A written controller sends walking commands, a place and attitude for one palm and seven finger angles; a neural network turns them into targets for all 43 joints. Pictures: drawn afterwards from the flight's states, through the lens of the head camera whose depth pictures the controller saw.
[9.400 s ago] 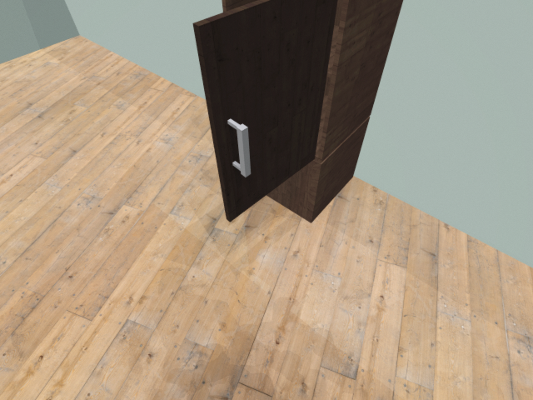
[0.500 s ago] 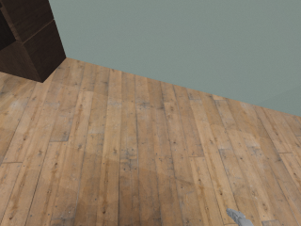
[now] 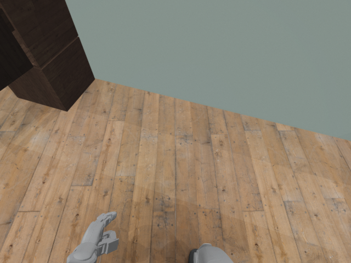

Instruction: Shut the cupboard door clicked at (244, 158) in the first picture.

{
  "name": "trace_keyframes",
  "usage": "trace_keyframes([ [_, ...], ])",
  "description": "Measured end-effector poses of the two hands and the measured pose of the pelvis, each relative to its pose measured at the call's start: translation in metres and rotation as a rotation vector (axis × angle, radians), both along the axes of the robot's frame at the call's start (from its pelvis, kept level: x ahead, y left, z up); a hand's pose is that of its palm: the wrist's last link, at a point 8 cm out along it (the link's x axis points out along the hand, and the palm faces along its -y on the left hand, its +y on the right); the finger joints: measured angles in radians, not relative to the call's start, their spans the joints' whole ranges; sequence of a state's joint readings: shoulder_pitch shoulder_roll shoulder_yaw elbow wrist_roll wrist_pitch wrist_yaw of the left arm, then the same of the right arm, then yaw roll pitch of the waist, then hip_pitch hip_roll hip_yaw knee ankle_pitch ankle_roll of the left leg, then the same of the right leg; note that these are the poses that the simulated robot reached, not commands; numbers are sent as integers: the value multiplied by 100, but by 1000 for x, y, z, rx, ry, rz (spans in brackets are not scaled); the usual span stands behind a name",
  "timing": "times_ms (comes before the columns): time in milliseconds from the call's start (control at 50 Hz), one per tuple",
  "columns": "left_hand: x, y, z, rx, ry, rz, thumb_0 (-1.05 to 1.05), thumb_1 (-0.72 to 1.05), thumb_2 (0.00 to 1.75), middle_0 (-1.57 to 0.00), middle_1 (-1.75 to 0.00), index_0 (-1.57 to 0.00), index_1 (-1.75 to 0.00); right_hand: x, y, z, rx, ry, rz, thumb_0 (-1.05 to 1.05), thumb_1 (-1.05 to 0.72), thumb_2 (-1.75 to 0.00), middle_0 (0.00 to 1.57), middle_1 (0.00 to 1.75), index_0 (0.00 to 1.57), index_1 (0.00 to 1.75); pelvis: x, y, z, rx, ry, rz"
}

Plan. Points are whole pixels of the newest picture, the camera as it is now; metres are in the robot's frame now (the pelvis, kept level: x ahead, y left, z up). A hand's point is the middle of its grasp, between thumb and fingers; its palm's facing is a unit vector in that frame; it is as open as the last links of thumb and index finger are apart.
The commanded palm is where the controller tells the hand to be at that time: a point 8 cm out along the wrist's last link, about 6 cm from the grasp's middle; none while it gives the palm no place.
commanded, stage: walk to a spot facing it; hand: left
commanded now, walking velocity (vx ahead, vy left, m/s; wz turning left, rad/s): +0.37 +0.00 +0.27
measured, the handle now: out of the picture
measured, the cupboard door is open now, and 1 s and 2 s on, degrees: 84 84 84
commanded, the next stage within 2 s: turn to face it in 1.42 s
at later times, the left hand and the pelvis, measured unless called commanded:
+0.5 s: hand out of the picture +0.05 +0.12 -0.14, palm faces +0.30 -0.94 -0.18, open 7.3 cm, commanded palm none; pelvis +0.19 -0.01 +0.02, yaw +11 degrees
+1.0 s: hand (87, 151) +0.47 +0.28 -0.14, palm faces +0.18 -0.95 -0.25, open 7.3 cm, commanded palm none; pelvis +0.39 +0.05 +0.02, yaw +10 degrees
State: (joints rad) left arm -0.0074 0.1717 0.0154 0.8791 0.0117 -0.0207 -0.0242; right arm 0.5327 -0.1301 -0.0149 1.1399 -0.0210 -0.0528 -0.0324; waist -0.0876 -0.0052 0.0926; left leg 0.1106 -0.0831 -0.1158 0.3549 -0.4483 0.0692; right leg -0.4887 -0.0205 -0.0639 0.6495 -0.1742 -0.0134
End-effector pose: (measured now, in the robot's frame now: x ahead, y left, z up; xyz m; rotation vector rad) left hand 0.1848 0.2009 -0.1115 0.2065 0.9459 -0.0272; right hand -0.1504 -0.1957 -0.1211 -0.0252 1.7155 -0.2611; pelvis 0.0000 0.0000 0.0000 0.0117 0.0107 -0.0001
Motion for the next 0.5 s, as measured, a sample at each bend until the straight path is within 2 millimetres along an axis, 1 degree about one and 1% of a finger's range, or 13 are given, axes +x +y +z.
trace_keyframes([
  [20,10,-4,-1,4,-23,12,1,91,90,-20,-30,-20,-29,8,-6,-4,9,16,3,1,-90,-90,21,30,21,30,11,-6,-4,4,-4,9],
  [40,15,-7,-1,9,-35,26,1,91,90,-20,-30,-20,-29,20,-14,-8,12,22,9,1,-90,-90,21,30,21,30,19,-10,-6,0,-11,17],
  [80,14,-9,0,14,-26,66,1,91,90,-20,-30,-21,-29,54,-30,-12,10,-7,40,1,-91,-90,21,30,21,30,33,-18,-3,-6,-28,44],
  [120,0,-9,0,22,23,121,1,91,90,-20,-30,-21,-29,99,-46,-13,1,-70,83,1,-91,-90,21,30,20,30,47,-24,3,-6,-36,63],
  [180,-31,-8,-2,31,135,201,1,91,90,-20,-30,-21,-29,179,-66,-10,-16,-198,158,1,-91,-90,20,29,20,30,68,-31,13,-3,-33,89],
  [220,-50,1,0,56,177,292,-1,95,90,-20,-30,-21,-30,233,-74,-6,-25,-283,212,1,-91,-90,20,29,20,30,83,-35,17,-3,-28,107],
  [260,-70,7,1,73,241,335,-2,96,90,-20,-30,-21,-29,285,-77,-2,-30,-360,262,1,-91,-90,20,29,20,30,97,-37,20,-4,-25,122],
  [320,-101,7,0,74,348,391,-1,96,90,-20,-30,-20,-29,358,-74,5,-31,-462,324,1,-91,-90,20,29,20,30,120,-35,22,-7,-22,142],
  [380,-127,-3,0,49,458,439,-1,94,90,-19,-30,-20,-29,423,-59,12,-17,-544,382,1,-91,-90,20,29,20,30,144,-29,22,-10,-20,160],
  [440,-144,-17,-1,6,560,482,0,93,90,-19,-30,-20,-29,482,-35,16,9,-602,444,1,-91,-90,20,29,20,30,167,-20,21,-11,-18,176],
  [500,-152,-29,-2,-45,648,525,0,93,90,-19,-30,-20,-29,533,-2,17,41,-639,509,1,-91,-90,20,29,20,30,192,-6,18,-9,-15,193],
])
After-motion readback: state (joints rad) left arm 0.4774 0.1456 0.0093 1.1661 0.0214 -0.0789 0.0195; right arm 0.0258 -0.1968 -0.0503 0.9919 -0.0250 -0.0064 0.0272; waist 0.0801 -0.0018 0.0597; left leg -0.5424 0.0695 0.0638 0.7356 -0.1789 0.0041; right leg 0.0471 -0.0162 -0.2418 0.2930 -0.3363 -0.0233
